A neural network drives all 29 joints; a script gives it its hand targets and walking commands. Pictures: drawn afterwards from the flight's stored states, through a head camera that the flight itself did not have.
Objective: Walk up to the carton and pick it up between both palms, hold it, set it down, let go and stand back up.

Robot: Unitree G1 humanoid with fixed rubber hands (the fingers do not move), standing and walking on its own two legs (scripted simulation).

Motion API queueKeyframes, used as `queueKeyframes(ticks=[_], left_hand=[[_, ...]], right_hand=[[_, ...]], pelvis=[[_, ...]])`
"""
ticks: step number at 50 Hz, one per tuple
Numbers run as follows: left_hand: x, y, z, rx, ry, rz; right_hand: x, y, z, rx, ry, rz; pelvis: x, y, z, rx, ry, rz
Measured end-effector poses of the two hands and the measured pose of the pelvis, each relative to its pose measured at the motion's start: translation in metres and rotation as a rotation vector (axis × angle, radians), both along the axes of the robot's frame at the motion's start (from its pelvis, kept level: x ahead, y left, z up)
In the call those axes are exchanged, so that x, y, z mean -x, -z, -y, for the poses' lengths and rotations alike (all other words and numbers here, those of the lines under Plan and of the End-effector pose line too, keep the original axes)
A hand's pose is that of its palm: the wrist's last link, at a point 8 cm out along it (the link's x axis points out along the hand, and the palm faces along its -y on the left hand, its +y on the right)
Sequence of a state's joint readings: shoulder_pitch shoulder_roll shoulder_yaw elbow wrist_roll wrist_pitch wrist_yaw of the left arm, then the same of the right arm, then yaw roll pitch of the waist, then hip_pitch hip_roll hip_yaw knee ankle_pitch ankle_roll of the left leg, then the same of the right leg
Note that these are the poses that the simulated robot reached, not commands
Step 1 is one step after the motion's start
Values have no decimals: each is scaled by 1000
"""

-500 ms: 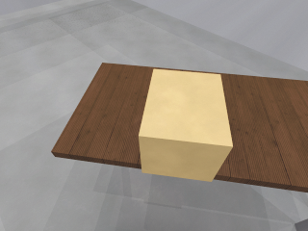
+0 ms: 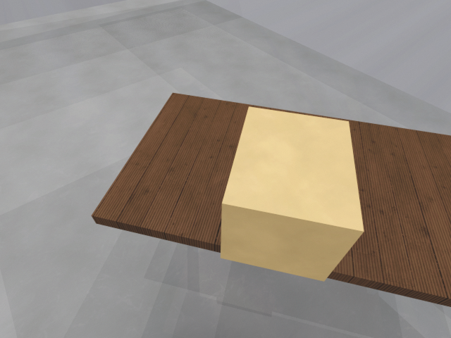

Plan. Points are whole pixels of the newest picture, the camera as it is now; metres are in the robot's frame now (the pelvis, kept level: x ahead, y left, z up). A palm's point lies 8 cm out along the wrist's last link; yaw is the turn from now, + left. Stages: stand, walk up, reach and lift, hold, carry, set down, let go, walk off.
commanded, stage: walk up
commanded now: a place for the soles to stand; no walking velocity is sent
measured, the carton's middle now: (284, 189) +0.44 -0.11 -0.02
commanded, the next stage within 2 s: reach and lift in 0.82 s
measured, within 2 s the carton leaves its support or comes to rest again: neither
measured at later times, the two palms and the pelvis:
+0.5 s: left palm out of the picture +0.05 +0.27 -0.12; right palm out of the picture +0.06 -0.25 -0.11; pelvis +0.01 +0.01 +0.01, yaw +2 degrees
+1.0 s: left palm out of the picture +0.15 +0.27 -0.13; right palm out of the picture +0.14 -0.26 -0.12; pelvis -0.01 +0.00 -0.02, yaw -5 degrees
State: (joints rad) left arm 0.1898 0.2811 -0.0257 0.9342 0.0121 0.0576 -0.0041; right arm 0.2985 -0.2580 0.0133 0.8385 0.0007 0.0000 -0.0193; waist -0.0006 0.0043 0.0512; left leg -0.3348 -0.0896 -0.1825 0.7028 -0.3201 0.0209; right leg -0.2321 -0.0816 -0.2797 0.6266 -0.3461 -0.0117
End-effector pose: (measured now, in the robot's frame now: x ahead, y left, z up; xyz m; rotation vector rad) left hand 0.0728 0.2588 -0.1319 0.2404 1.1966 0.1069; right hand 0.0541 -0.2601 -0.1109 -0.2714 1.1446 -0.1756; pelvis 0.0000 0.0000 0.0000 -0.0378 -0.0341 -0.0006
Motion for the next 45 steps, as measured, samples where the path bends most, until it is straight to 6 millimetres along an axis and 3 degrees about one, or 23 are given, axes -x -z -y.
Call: queueKeyframes(ticks=[9,16,27,42,45], left_hand=[[15,-6,8,16,-22,-32],[28,-8,-2,-8,-50,-68],[21,-10,-14,-23,-53,-60],[27,-6,-14,-15,-68,-87],[7,0,-19,-36,-67,-138]], right_hand=[[-19,-5,-9,-23,-33,4],[-21,2,-8,-22,-39,-26],[-8,4,-10,-9,-19,-77],[-2,5,-9,-1,-17,-103],[-23,10,-7,-10,-25,-48]], pelvis=[[-4,-10,2,-9,-16,-21],[-6,-9,-2,-3,-28,-13],[-9,-9,-8,-14,-26,-17],[-11,-9,-9,-11,-31,-10],[-4,2,-6,-30,22,-54]])
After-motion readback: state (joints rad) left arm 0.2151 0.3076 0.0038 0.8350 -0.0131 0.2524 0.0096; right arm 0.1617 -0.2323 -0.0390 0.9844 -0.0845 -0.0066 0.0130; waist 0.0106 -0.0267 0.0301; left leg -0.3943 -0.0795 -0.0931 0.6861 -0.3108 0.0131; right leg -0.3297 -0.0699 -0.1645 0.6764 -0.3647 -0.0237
